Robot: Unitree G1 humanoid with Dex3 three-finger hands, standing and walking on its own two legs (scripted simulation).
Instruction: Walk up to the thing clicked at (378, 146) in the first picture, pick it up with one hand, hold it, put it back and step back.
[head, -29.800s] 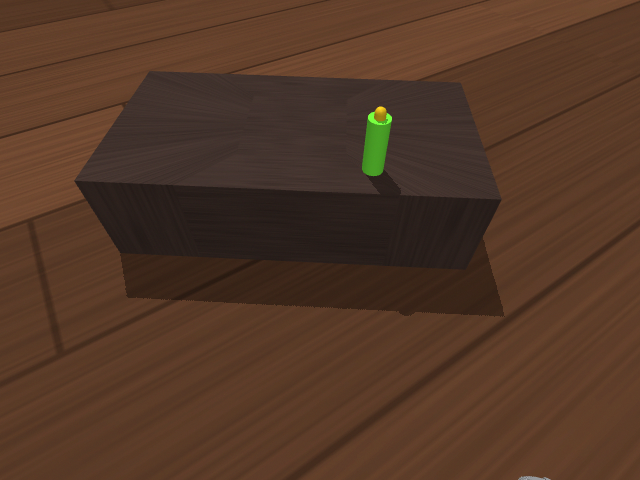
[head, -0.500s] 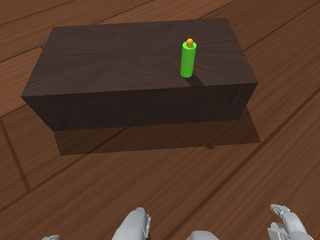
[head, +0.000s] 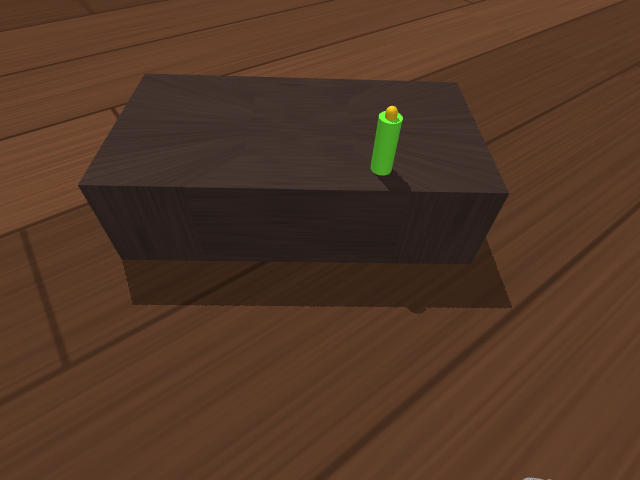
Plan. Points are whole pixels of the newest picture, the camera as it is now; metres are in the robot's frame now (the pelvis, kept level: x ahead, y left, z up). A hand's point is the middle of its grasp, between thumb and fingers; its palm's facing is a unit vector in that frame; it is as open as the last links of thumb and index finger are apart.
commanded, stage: step back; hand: right
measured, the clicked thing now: (386, 139) +1.10 -0.22 -0.26
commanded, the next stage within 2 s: stand in 0.68 s
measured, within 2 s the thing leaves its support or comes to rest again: neither
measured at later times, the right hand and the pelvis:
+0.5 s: hand out of the picture +0.12 -0.24 -0.15, palm faces -0.01 +0.94 -0.35, open 7.4 cm; pelvis +0.03 +0.01 +0.00, yaw +0 degrees
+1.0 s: hand (507, 474) +0.15 -0.25 -0.13, palm faces +0.01 +0.94 -0.34, open 7.4 cm; pelvis +0.04 +0.01 +0.02, yaw -1 degrees
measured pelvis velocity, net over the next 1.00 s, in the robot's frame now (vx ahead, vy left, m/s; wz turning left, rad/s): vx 0.04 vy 0.01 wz -0.01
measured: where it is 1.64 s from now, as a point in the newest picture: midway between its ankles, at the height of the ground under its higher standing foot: outside the picture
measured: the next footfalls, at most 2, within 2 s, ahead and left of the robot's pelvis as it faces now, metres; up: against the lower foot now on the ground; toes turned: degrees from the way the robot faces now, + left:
right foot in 0.02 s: +0.08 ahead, -0.12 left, +0.00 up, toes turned -1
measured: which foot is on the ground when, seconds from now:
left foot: down 0.00-1.00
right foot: up 0.00-0.00, down 0.02-1.00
